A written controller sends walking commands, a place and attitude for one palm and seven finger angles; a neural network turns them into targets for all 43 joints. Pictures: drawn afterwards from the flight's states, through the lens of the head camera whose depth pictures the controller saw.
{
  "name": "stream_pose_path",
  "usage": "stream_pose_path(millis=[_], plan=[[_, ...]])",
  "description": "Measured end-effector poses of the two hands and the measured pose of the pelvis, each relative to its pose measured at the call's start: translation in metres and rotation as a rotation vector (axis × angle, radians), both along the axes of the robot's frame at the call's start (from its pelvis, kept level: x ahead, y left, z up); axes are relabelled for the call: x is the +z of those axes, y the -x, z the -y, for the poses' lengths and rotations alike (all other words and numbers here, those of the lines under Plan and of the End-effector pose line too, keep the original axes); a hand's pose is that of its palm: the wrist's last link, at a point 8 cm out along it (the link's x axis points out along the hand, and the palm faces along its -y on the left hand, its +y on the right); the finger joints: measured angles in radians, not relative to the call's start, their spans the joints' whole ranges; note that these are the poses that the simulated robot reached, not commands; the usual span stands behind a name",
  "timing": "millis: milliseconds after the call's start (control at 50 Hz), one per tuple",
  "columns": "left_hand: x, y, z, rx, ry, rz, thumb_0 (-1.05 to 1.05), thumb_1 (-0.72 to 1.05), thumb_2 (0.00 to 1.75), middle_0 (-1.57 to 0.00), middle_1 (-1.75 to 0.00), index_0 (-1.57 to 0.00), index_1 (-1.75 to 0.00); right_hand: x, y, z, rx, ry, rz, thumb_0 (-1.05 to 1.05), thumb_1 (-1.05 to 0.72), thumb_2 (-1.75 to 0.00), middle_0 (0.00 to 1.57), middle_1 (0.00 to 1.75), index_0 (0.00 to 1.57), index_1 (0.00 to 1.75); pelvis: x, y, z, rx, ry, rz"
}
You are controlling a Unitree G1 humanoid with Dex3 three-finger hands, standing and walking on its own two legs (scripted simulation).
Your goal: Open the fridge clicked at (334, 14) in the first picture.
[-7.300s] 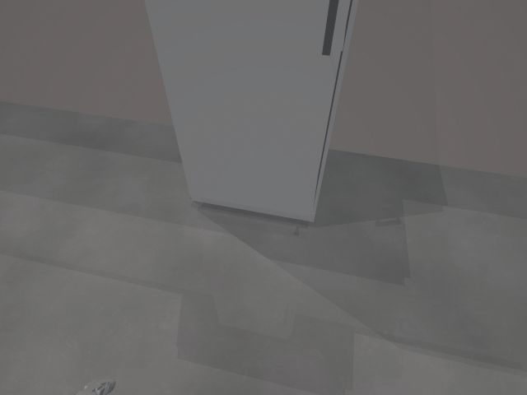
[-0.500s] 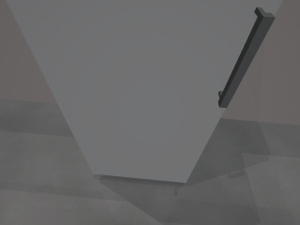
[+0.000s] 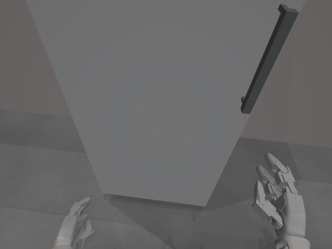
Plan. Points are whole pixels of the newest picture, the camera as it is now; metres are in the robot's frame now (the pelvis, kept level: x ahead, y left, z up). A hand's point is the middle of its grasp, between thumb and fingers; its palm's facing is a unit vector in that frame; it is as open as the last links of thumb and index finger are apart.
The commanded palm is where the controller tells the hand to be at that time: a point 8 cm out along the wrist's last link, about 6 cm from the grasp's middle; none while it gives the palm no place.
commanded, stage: raise the hand to about handle height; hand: right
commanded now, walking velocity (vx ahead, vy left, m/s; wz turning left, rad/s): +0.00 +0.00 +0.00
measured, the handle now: (261, 66) +0.49 -0.18 +0.24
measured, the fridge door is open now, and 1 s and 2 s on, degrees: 0 0 0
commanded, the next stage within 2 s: move the hooked fingers beside the handle in 1.82 s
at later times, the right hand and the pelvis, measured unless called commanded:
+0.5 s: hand (282, 205) +0.22 -0.21 +0.08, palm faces -0.05 +1.00 -0.04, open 10.7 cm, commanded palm +0.18 -0.28 +0.10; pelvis -0.02 -0.02 -0.01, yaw +0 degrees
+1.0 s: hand out of the picture +0.24 -0.28 +0.20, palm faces +0.15 +0.99 -0.08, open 13.5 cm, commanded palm +0.21 -0.32 +0.20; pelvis -0.01 -0.02 +0.02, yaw -1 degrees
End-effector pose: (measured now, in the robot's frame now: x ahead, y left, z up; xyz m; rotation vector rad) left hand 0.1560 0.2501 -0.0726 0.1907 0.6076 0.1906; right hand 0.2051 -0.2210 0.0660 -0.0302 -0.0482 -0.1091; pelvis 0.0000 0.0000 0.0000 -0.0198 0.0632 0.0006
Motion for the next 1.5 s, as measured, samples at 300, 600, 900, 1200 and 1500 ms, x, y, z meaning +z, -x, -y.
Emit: stream_pose_path(millis=[300, 600, 900, 1200, 1500], plan=[[0.016, -0.042, 0.042, -0.189, -0.059, 0.114, 0.01, 0.91, 0.9, -0.2, -0.3, -0.2, -0.3, -0.012, 0.073, 0.048, -0.105, 0.019, 0.029, 0.01, -0.42, -0.7, 0.23, 0.61, 0.23, 0.61, -0.023, 0.016, 0.007, -0.048, -0.052, -0.002], [0.001, 0.026, 0.055, -0.047, 0.039, -0.029, 0.01, 0.9, 0.9, -0.21, -0.3, -0.21, -0.3, 0.04, 0.011, 0.077, -0.016, 0.009, -0.064, 0.0, -0.08, -0.55, 0.26, 0.83, 0.26, 0.84, 0.002, 0.009, 0.022, 0.003, -0.037, 0.034], [0.039, -0.02, 0.048, -0.108, -0.024, 0.131, 0.01, 0.91, 0.9, -0.2, -0.3, -0.2, -0.3, 0.1, -0.005, 0.099, 0.024, 0.065, 0.031, -0.01, 0.28, -0.4, 0.29, 1.06, 0.28, 1.06, 0.015, 0.007, 0.022, -0.018, -0.034, 0.106], [0.041, -0.042, 0.065, -0.201, 0.038, 0.119, 0.01, 0.91, 0.9, -0.2, -0.3, -0.21, -0.3, 0.153, -0.016, 0.12, -0.016, 0.074, 0.018, -0.01, 0.48, -0.31, 0.3, 1.19, 0.29, 1.19, 0.022, 0.007, 0.01, -0.034, -0.028, 0.14], [0.035, -0.033, 0.042, -0.155, 0.033, 0.072, 0.01, 0.91, 0.9, -0.2, -0.3, -0.21, -0.3, 0.175, -0.04, 0.132, 0.023, 0.047, -0.026, -0.01, 0.5, -0.3, 0.3, 1.2, 0.29, 1.2, 0.022, 0.007, 0.01, -0.022, -0.026, 0.129]])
